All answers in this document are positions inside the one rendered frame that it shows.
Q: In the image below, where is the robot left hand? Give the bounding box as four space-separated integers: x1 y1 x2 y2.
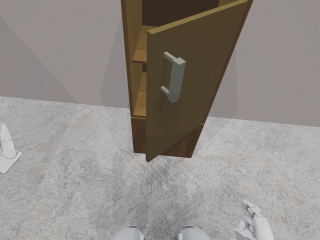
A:
0 122 22 175

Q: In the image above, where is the handle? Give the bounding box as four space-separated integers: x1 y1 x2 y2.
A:
160 51 186 103

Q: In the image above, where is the robot right hand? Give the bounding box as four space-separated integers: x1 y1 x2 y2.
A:
235 199 275 240

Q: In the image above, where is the robot right shin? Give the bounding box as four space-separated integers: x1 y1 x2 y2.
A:
184 225 194 229

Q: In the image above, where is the right robot thigh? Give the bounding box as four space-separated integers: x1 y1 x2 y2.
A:
178 227 211 240

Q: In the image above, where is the cupboard door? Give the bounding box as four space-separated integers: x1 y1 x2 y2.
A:
145 0 248 163

